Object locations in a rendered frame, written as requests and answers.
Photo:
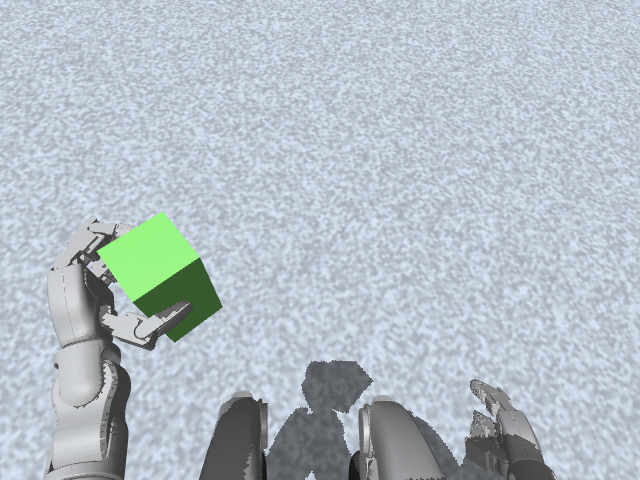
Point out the right robot arm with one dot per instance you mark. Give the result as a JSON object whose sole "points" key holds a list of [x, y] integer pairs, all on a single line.
{"points": [[530, 470]]}

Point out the left robot arm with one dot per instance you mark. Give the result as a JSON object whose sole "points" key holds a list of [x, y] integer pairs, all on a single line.
{"points": [[89, 397]]}

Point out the left robot hand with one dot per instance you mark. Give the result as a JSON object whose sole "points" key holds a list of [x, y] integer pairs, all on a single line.
{"points": [[81, 304]]}

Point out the right robot hand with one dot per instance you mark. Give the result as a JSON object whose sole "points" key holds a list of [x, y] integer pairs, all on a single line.
{"points": [[495, 446]]}

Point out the carton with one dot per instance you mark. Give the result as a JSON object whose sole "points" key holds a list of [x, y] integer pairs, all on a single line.
{"points": [[157, 267]]}

